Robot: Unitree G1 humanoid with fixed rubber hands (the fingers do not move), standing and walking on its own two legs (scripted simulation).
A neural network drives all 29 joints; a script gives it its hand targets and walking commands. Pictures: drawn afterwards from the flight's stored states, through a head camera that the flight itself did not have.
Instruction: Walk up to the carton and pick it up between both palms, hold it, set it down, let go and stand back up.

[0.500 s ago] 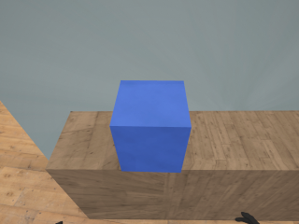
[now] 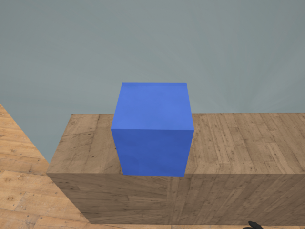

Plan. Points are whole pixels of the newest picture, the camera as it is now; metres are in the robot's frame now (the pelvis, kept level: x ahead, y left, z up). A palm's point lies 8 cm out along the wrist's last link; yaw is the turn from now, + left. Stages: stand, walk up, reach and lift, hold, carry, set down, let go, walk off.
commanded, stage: stand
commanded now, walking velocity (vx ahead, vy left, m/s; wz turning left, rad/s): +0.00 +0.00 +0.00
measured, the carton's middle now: (153, 130) +0.44 +0.00 +0.00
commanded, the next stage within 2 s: none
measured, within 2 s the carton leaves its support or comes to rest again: neither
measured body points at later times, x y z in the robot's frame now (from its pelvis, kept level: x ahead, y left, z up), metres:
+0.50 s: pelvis +0.00 +0.00 +0.00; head -0.01 +0.00 +0.45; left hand +0.11 +0.29 -0.11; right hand +0.10 -0.28 -0.12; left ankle +0.01 +0.14 -0.74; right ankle +0.04 -0.09 -0.74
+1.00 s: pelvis +0.00 -0.01 +0.00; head -0.01 -0.01 +0.45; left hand +0.11 +0.29 -0.11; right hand +0.10 -0.29 -0.12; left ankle +0.01 +0.14 -0.74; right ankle +0.04 -0.09 -0.74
